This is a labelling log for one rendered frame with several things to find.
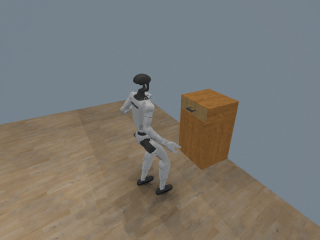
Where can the cabinet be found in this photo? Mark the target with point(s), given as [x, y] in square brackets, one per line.
[206, 144]

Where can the drawer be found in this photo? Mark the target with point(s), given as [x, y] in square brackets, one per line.
[200, 112]

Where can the robot right upper arm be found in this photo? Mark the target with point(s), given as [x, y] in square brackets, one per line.
[149, 109]

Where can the robot left hand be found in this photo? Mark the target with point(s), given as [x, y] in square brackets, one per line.
[148, 95]

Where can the right robot forearm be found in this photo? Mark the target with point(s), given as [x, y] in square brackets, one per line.
[153, 135]

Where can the robot left upper arm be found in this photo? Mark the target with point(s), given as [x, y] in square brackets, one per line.
[124, 109]

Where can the robot head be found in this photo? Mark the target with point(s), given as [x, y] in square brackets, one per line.
[142, 79]

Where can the robot right hand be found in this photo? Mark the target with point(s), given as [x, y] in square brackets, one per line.
[171, 146]

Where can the robot left thigh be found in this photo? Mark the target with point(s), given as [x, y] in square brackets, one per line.
[148, 156]

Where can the handle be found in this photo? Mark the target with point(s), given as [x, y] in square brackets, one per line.
[188, 108]

